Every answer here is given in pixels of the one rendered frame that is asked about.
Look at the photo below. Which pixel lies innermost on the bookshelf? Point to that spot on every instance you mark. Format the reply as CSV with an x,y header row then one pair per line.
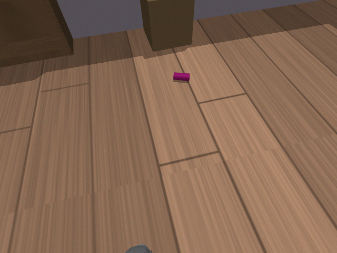
x,y
32,30

